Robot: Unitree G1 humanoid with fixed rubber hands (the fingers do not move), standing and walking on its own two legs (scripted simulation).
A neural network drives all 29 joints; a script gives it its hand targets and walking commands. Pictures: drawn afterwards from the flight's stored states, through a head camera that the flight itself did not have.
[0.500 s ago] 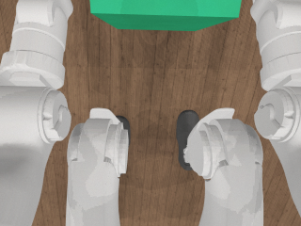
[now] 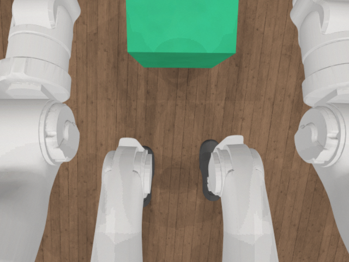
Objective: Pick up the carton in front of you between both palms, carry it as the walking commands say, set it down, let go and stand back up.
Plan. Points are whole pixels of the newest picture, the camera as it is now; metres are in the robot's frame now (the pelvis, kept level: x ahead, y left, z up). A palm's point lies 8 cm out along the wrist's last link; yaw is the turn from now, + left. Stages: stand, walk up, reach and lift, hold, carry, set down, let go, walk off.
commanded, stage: set down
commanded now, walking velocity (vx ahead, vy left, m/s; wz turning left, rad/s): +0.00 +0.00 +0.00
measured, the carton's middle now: (179, 19) +0.58 -0.02 -0.31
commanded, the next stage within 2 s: let go in 0.64 s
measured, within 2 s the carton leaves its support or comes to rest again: neither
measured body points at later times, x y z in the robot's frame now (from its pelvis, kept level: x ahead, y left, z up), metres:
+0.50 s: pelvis +0.02 +0.00 +0.13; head +0.36 -0.01 +0.43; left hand +0.61 +0.18 +0.03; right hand +0.60 -0.22 +0.03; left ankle +0.10 +0.12 -0.40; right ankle +0.11 -0.12 -0.40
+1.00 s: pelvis +0.07 -0.01 +0.26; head +0.35 -0.01 +0.61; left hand +0.52 +0.20 +0.13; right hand +0.51 -0.23 +0.13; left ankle +0.10 +0.12 -0.40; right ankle +0.11 -0.12 -0.40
